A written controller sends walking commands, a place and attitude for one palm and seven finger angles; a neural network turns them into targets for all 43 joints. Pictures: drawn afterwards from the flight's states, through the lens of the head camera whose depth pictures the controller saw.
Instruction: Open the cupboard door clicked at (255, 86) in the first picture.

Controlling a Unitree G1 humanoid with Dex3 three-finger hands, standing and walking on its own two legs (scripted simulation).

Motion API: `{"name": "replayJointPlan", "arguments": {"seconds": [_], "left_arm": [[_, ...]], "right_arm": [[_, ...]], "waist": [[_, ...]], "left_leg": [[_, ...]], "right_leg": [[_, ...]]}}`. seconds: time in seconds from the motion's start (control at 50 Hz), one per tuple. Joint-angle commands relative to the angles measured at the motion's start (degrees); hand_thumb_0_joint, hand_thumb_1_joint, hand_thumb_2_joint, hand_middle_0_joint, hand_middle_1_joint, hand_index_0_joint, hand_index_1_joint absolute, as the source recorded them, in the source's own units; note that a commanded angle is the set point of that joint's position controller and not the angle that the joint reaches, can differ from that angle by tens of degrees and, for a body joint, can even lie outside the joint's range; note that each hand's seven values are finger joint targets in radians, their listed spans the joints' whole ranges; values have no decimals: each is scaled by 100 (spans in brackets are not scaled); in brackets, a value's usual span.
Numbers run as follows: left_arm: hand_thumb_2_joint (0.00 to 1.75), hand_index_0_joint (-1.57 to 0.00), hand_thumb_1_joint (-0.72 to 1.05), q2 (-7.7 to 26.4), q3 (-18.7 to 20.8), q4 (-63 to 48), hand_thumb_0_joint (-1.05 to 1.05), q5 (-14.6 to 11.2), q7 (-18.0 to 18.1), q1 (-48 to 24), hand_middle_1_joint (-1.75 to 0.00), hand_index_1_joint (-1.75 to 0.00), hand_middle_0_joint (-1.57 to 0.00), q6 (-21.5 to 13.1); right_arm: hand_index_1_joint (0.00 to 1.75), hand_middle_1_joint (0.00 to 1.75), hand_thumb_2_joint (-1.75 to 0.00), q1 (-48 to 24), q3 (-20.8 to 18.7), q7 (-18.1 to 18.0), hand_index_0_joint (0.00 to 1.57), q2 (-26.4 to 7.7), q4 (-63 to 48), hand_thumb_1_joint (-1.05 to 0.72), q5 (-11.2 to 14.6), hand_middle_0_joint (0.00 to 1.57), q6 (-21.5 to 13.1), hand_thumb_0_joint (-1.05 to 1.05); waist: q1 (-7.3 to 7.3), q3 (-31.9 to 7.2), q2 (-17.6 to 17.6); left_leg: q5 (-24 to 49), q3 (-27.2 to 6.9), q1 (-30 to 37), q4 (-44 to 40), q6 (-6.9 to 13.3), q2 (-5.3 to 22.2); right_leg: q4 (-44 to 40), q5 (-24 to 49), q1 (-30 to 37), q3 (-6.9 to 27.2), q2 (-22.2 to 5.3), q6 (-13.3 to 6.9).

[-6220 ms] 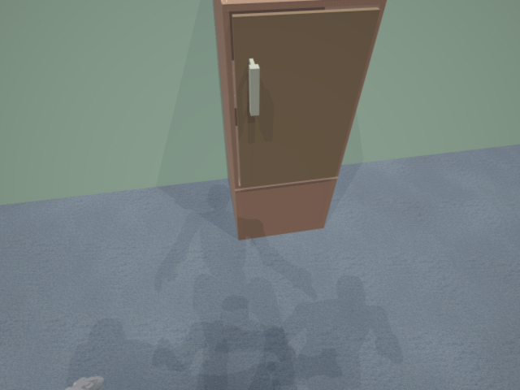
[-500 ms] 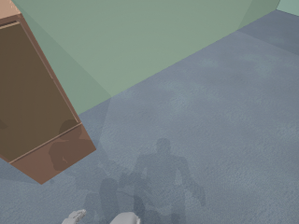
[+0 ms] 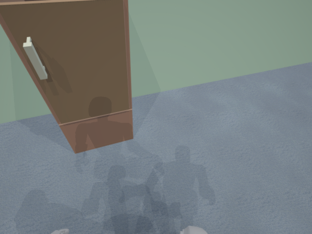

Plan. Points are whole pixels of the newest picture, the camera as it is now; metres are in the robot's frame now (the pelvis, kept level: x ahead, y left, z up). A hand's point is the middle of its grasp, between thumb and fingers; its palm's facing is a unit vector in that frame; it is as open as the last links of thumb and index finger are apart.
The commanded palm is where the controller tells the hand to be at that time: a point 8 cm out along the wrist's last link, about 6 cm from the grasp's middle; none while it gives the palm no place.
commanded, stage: turn to face it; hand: left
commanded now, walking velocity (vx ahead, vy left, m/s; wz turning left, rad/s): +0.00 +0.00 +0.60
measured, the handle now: (36, 58) +0.64 +0.47 +0.03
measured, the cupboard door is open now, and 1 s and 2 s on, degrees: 0 0 0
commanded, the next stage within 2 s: take the last steps up to it in 0.50 s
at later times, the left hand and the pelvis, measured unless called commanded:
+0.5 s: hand out of the picture +0.00 +0.17 -0.15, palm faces +0.29 -0.92 -0.27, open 7.4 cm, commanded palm none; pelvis -0.02 -0.04 +0.00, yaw +17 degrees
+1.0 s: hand out of the picture -0.06 +0.21 -0.17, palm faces +0.40 -0.90 -0.18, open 7.4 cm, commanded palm none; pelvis +0.00 +0.02 +0.01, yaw +22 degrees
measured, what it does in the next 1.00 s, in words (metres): steps on the spot, turning left: right foot, then left foot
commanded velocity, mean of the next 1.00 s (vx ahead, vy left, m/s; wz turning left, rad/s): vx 0.13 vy -0.01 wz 0.25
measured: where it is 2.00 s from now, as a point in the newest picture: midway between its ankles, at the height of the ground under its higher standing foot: (140, 233)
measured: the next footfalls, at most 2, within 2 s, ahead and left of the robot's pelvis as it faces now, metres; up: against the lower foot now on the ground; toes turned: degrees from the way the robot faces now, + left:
right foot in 0.28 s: +0.04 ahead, -0.16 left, +0.00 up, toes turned +9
left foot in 0.66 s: -0.04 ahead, +0.11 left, +0.00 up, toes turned +23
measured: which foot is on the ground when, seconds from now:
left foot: down 0.00-0.28, up 0.30-0.64, down 0.66-1.00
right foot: up 0.00-0.26, down 0.28-0.68, up 0.70-1.00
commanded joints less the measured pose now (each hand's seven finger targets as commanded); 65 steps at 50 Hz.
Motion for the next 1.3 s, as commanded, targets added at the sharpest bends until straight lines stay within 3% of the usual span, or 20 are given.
{"name": "replayJointPlan", "arguments": {"seconds": [0.0,0.16,0.22,0.26,0.28,0.38,0.52,0.6,0.62,0.66,0.68,0.78,0.98,1.1,1.14,1.16,1.18,1.2,1.22,1.28], "left_arm": [[90,-20,90,354,46,-564,0,-6,68,-310,-30,-30,-20,-153],[90,-20,90,245,-7,-653,0,-56,127,-173,-30,-30,-20,-196],[90,-20,90,386,49,-510,0,-62,170,502,-30,-30,-20,-260],[90,-20,90,1193,181,-642,0,84,208,395,-30,-30,-20,-321],[90,-20,90,1045,166,-736,0,22,226,150,-30,-30,-20,-306],[90,-20,90,457,-24,-590,0,38,180,-218,-30,-30,-20,-395],[90,-20,90,823,67,-85,0,107,148,742,-30,-30,-20,-359],[90,-20,90,810,73,55,0,52,143,611,-30,-30,-20,-316],[90,-20,90,642,33,63,0,-11,130,602,-30,-30,-20,-295],[90,-20,90,63,-142,-189,0,24,51,528,-30,-30,-20,-278],[90,-20,90,151,-129,-148,0,60,81,53,-30,-30,-20,-228],[90,-20,90,74,-151,453,0,81,-136,447,-30,-30,-20,-338],[90,-20,90,-149,-165,334,0,55,-160,-228,-30,-30,-20,-365],[90,-20,90,-323,-144,284,0,28,-187,-431,-30,-30,-20,-466],[90,-20,90,-247,-81,547,0,36,-171,284,-30,-30,-20,-535],[90,-20,90,20,-29,744,0,45,-142,908,-30,-30,-20,-595],[90,-20,90,514,96,966,0,93,-72,1684,-30,-30,-20,-677],[90,-20,90,892,131,1031,0,12,-26,2211,-30,-30,-20,-657],[90,-20,90,801,117,1003,0,-32,-7,1889,-30,-30,-20,-660],[90,-20,90,-80,-97,716,0,-4,68,723,-30,-30,-20,-675]], "right_arm": [[30,30,-90,325,-361,-90,20,-1245,-295,-90,-8,20,-69,0],[30,30,-90,256,-408,-73,20,-1196,-319,-90,-40,20,16,0],[30,30,-90,45,-400,-34,20,-1014,-411,-90,24,20,50,0],[30,30,-90,222,-335,0,20,-504,-579,-90,60,20,43,0],[30,30,-90,166,-414,-5,20,-837,-527,-90,-31,20,91,0],[30,30,-90,323,-329,93,20,-565,-165,-90,-12,20,188,0],[30,30,-90,-401,-150,46,20,-402,-210,-90,65,20,119,0],[30,30,-90,178,-88,-11,20,-428,24,-90,69,20,-2,0],[30,30,-90,419,-110,-6,20,-644,110,-90,46,20,-84,0],[30,30,-90,895,-271,-27,20,-1560,160,-90,-15,20,-103,0],[30,30,-90,1071,-266,-116,20,-1430,323,-90,-43,20,-154,0],[30,30,-90,627,-25,-201,20,-690,348,-90,18,20,-361,0],[30,30,-90,1461,-67,-254,20,-534,846,-90,4,20,-489,0],[30,30,-90,1523,-83,-246,20,-544,1080,-90,-57,20,-465,0],[30,30,-90,1455,-64,-245,20,-520,1143,-90,-42,20,-450,0],[30,30,-90,1517,-44,-213,20,-399,1157,-90,0,20,-472,0],[30,30,-90,1615,21,-160,20,-54,1074,-90,57,20,-524,0],[30,30,-90,1391,28,-151,20,-95,801,-90,61,20,-503,0],[30,30,-90,1120,-40,-128,20,-234,803,-90,51,20,-453,0],[30,30,-90,1048,-77,-56,20,47,918,-90,-24,20,-340,0]], "waist": [[-219,-719,846],[-103,-773,927],[222,-905,701],[221,-696,-1443],[169,-654,-992],[-121,4,-841],[355,-300,-1150],[47,-707,-1139],[-78,-897,-501],[-290,-889,1708],[-524,-635,1968],[-56,-41,984],[-191,276,743],[-153,374,803],[184,11,585],[442,-288,32],[717,-836,-1149],[814,-1031,-1497],[766,-804,-1232],[179,60,-170]], "left_leg": [[1233,-1915,958,-998,633,1478],[1368,-2544,404,-800,623,1223],[478,-2252,-586,-380,151,721],[-1872,-427,-2119,2107,-625,-477],[-1915,-578,-1790,3067,-554,-114],[-923,-98,-1531,3984,-708,229],[-1515,439,-813,1874,-721,179],[-419,625,539,-46,-605,87],[124,359,1289,-742,-514,366],[392,-1967,2018,-1233,494,2432],[-369,-2207,1563,-1581,602,2334],[-396,-1071,1085,-1859,441,1529],[188,-1043,1493,-1990,723,1827],[616,-800,927,-1546,590,1739],[737,-465,573,-725,336,1440],[616,-225,-13,162,158,1122],[-543,465,-1144,1764,-142,528],[-2292,429,-1811,3144,-189,200],[-2018,38,-1901,3894,-140,466],[-615,50,-1678,3949,-250,930]], "right_leg": [[-382,-106,-340,206,23,-6],[-1847,-223,714,221,410,-174],[-3653,818,2280,204,327,-302],[-4833,291,2614,2619,-2222,-1330],[-4788,291,1823,2308,-2277,-1551],[-4271,1909,1294,500,-1201,-1177],[-3744,3512,2019,305,-1348,-1328],[-3152,3157,1788,-12,-1145,-895],[-2625,2327,1375,-240,-937,-639],[-684,-1343,-566,-627,-1,-244],[-113,-1292,-751,-181,-27,-288],[223,376,-622,-92,-142,-313],[-963,711,-946,-67,-240,-223],[-2299,699,241,-390,45,-396],[-3049,1105,1549,-586,285,-476],[-3371,1122,2663,-267,115,-597],[-3862,575,3927,1372,-1270,-1080],[-4593,482,3966,2808,-2134,-1533],[-4945,-560,3199,2995,-2119,-1651],[-5153,-144,1662,1334,-1478,-1358]]}}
